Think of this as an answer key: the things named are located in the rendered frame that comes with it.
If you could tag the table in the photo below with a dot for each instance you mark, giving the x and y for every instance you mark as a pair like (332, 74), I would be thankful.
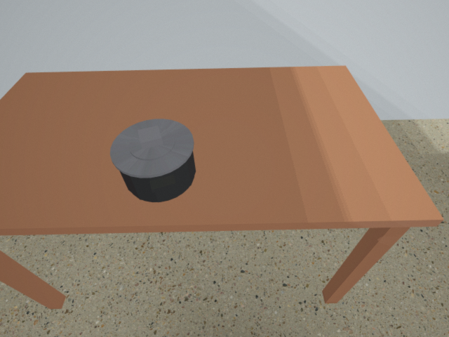
(275, 148)

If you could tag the knob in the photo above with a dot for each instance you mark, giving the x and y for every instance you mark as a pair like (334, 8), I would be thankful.
(150, 137)

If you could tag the pot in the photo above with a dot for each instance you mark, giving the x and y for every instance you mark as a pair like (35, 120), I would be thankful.
(165, 187)

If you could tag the lid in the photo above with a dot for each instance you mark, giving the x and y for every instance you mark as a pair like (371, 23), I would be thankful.
(129, 158)

